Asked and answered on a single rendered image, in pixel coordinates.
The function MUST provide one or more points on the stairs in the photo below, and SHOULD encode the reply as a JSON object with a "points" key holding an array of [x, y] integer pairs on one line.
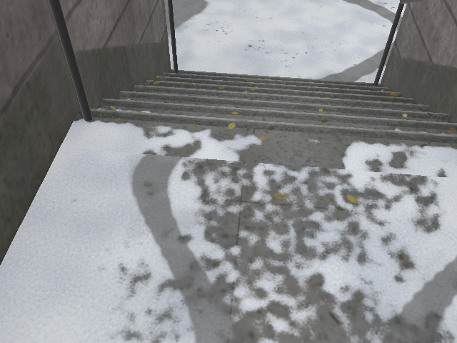
{"points": [[281, 99]]}

